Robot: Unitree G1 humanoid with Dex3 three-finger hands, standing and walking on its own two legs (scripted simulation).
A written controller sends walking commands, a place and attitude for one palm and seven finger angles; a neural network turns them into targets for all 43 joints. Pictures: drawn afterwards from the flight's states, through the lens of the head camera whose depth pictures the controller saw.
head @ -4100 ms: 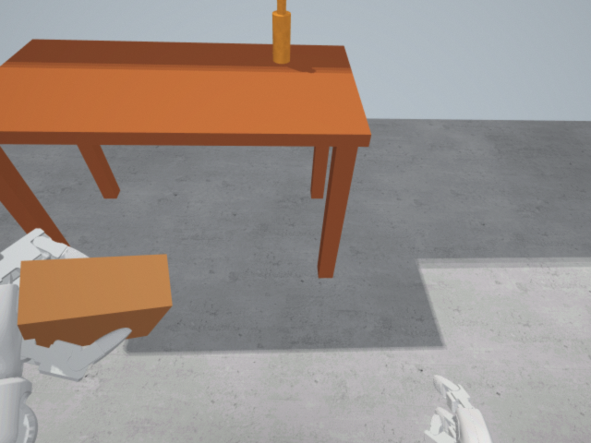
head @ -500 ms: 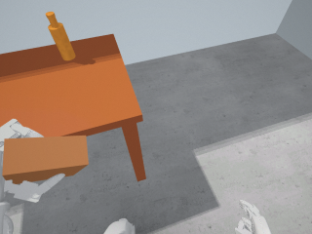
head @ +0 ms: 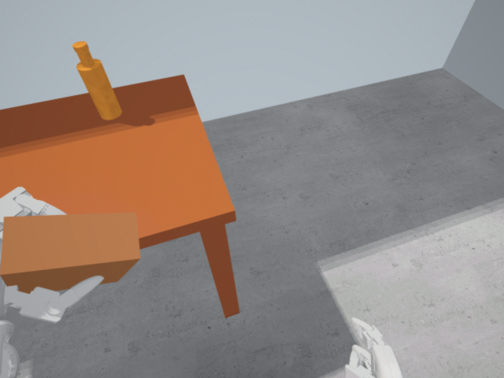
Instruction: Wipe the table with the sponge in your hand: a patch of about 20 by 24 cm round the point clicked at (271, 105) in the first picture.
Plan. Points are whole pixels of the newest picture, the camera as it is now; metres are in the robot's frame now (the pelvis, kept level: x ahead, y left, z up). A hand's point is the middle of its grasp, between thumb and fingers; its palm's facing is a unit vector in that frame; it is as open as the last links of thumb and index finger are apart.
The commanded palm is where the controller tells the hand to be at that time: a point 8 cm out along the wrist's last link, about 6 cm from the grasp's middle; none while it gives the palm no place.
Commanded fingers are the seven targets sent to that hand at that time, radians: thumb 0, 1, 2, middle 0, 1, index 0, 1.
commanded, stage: come to a stop and stand still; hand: left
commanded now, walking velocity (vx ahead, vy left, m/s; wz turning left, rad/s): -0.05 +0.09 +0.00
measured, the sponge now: (91, 254) +0.22 +0.21 +0.15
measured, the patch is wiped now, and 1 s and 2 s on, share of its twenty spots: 0.00 0.00 0.00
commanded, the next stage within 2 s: look again from close up in 1.16 s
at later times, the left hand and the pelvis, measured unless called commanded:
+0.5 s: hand (1, 298) +0.17 +0.28 +0.16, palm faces +0.35 -0.86 -0.37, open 9.6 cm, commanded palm +0.11 +0.32 +0.19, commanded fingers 0.00 0.10 1.30 -1.20 -1.60 -1.20 -1.60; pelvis -0.05 +0.04 +0.01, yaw +0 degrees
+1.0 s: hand out of the picture +0.20 +0.31 +0.17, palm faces +0.41 -0.85 -0.33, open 9.6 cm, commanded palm +0.13 +0.34 +0.19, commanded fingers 0.00 0.10 1.30 -1.20 -1.60 -1.20 -1.60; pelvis -0.02 +0.06 +0.01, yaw +2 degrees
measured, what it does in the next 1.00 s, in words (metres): steps on the spot: left foot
